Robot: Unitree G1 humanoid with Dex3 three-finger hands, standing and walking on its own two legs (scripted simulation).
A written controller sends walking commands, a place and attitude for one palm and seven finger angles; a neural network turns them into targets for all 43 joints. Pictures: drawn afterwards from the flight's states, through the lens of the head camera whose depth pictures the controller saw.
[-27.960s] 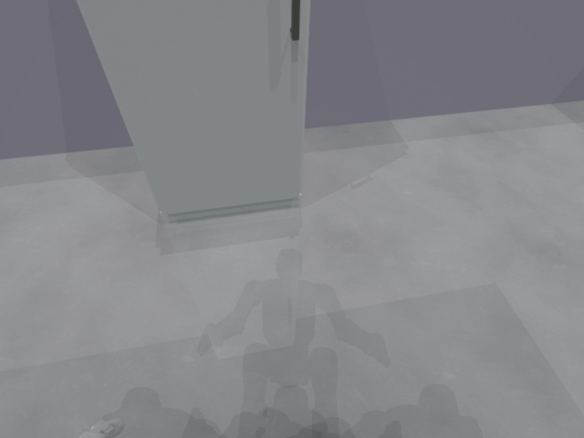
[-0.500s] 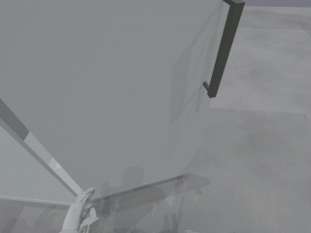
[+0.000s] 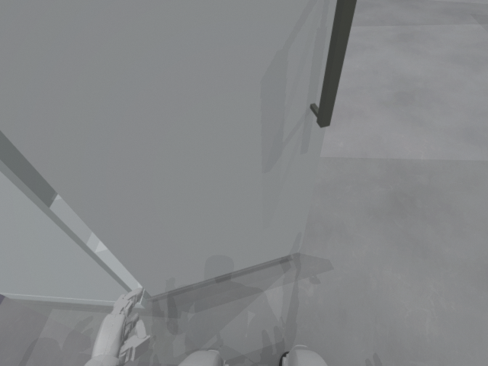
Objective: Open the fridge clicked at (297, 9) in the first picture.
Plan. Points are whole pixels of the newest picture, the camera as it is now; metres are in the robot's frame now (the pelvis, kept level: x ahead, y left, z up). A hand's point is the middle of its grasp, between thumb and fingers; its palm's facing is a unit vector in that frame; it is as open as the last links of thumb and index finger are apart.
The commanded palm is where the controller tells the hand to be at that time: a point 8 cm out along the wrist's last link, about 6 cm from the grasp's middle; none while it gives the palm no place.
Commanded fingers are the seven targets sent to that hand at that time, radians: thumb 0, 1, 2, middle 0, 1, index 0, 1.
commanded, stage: step back with the hand held close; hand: right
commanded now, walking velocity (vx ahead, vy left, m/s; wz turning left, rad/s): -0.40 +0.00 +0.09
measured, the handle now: (329, 56) +0.58 -0.11 +0.20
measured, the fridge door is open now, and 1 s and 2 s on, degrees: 69 69 69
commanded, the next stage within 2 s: stop stepping back and stand still in 0.28 s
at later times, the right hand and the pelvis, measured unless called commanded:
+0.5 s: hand out of the picture +0.14 -0.23 +0.19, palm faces +0.17 +0.84 -0.52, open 7.4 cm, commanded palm +0.09 -0.29 +0.20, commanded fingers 0.00 -0.90 -0.90 0.20 0.30 0.20 0.30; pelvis -0.09 -0.01 +0.02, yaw +8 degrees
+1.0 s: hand out of the picture +0.08 -0.27 +0.20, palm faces +0.35 +0.81 -0.46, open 7.4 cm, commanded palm +0.03 -0.31 +0.20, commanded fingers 0.00 -0.90 -0.90 0.20 0.30 0.20 0.30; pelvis -0.14 -0.03 +0.01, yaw +6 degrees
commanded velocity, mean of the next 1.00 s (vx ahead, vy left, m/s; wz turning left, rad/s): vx -0.03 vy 0.01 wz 0.00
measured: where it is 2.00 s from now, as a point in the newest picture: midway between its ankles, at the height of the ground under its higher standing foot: outside the picture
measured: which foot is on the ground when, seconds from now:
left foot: up 0.00-0.10, down 0.12-1.00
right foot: down 0.00-0.12, up 0.14-0.26, down 0.28-0.52, up 0.54-0.70, down 0.72-1.00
